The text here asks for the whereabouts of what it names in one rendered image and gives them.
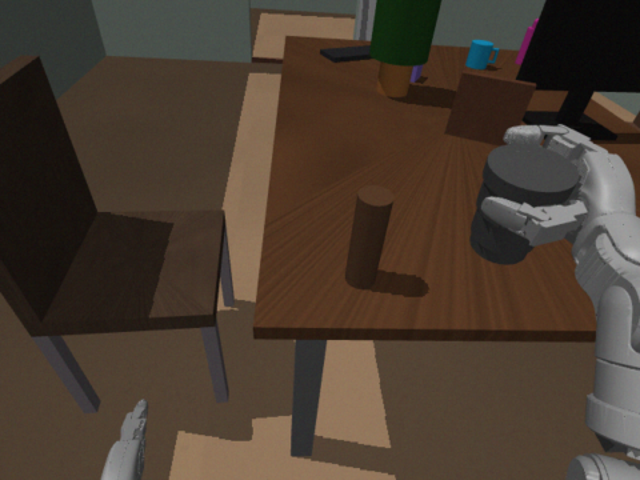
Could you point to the right robot arm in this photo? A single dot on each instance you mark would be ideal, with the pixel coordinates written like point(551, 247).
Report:
point(607, 255)

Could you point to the potted plant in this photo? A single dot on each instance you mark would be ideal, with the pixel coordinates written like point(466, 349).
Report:
point(401, 38)

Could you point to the right robot hand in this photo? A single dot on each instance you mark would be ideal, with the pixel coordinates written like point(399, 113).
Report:
point(605, 186)

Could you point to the table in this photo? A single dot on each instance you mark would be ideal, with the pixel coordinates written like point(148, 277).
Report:
point(334, 135)

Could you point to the left robot hand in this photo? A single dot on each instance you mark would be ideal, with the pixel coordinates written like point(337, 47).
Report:
point(125, 460)

